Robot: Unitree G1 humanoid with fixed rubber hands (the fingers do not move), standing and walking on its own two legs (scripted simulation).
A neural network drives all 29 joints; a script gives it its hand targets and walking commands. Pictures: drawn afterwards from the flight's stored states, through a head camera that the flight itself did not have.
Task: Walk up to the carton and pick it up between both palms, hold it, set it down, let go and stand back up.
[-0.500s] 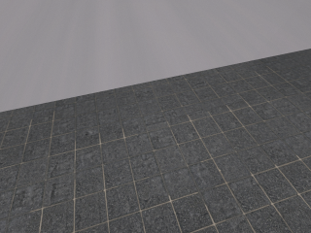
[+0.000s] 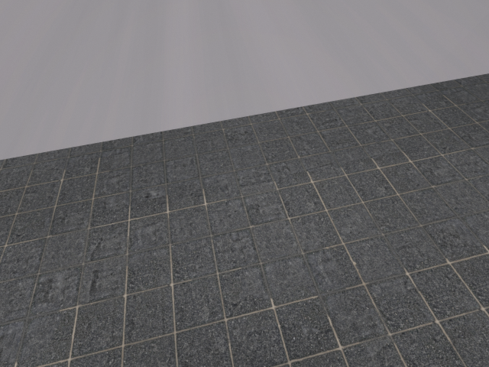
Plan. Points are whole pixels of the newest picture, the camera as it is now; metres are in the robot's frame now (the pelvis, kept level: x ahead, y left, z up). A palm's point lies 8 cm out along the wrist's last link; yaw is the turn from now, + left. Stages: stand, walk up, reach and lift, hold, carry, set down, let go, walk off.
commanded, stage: walk up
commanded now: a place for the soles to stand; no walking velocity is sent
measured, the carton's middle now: out of the picture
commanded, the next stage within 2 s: none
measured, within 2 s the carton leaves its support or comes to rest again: neither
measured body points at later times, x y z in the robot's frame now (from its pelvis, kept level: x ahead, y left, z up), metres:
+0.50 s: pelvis +0.00 +0.09 -0.02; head +0.03 +0.17 +0.42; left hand -0.01 +0.37 -0.19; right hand +0.19 -0.12 -0.13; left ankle +0.01 +0.21 -0.74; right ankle -0.01 -0.04 -0.65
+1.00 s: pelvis -0.05 +0.13 -0.01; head -0.05 +0.12 +0.44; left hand -0.21 +0.36 -0.13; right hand +0.24 +0.03 -0.14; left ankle -0.17 +0.26 -0.67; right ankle +0.12 +0.08 -0.73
